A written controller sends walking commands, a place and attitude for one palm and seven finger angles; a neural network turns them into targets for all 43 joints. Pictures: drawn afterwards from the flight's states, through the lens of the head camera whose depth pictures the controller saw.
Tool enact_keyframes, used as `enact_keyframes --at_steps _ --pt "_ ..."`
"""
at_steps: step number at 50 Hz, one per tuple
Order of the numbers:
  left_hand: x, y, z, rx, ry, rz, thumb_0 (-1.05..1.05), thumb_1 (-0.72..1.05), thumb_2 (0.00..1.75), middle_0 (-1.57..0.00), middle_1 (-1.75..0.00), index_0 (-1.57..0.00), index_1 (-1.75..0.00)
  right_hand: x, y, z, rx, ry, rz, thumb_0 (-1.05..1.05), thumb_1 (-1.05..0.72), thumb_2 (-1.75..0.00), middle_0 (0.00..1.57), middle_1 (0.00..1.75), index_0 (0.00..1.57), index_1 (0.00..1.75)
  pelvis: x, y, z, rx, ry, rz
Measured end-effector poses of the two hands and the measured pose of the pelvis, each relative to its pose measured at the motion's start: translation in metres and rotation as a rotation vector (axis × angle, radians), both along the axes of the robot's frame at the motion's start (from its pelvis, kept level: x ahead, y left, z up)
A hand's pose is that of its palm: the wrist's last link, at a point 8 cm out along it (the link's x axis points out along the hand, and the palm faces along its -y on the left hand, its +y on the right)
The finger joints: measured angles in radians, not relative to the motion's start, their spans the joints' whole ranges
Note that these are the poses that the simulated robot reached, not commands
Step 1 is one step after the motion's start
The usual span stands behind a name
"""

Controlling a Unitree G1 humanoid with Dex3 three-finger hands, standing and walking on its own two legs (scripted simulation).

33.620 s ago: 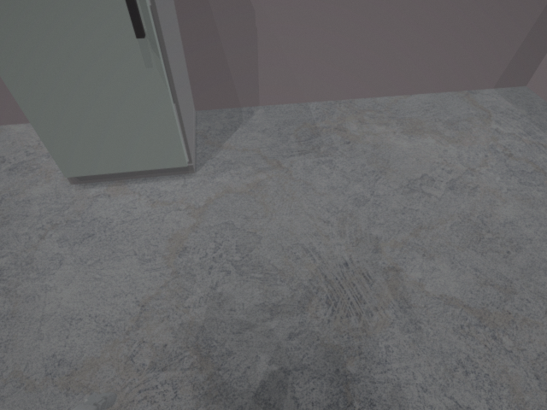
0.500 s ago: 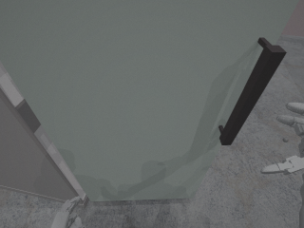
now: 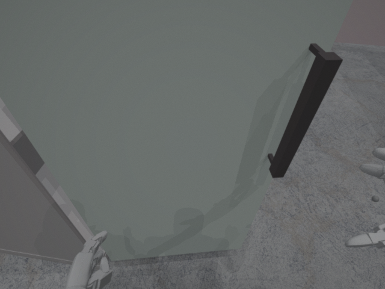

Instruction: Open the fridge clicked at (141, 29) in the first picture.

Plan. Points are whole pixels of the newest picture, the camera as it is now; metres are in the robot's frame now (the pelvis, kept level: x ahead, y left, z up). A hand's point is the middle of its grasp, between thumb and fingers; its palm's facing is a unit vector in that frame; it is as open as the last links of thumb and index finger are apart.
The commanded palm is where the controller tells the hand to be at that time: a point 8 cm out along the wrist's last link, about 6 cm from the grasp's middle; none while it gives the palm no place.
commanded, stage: draw the hand back to the body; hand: right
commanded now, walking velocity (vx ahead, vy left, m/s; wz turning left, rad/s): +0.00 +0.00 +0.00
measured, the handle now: (292, 120) +0.42 -0.21 +0.16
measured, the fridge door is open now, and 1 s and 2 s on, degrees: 76 76 76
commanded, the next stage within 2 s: step back with the hand held close in 1.58 s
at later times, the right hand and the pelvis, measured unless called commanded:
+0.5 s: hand (373, 209) +0.21 -0.27 +0.16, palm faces +0.04 +1.00 -0.08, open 14.6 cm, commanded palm +0.18 -0.32 +0.18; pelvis +0.01 -0.01 +0.01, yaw -1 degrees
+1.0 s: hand (383, 198) +0.22 -0.28 +0.18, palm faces +0.48 +0.80 -0.35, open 10.8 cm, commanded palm +0.17 -0.31 +0.19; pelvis +0.02 -0.01 +0.02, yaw +0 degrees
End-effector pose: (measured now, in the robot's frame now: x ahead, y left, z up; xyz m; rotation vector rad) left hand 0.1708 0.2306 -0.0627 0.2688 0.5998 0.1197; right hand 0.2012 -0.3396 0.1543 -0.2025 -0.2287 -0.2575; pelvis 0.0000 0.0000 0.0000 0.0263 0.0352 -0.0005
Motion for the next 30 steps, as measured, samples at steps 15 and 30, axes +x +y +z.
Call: enact_keyframes --at_steps 15,30 --pt "0.015 -0.013 0.028 -0.045 -0.167 -0.011 0.02 0.91 0.90 -0.20 -0.30 -0.21 -0.30 0.009 0.006 0.016 0.112 0.150 0.251 -0.01 0.55 -0.20 0.26 1.15 0.26 1.15 0.008 -0.006 0.009 0.001 -0.052 0.002" --pt "0.022 -0.024 0.027 -0.024 -0.141 -0.079 0.02 0.91 0.90 -0.20 -0.30 -0.21 -0.30 -0.018 0.013 0.020 -0.037 0.142 -0.031 -0.01 0.44 -0.25 0.26 1.09 0.26 1.08 0.005 -0.008 0.011 0.000 -0.076 -0.013"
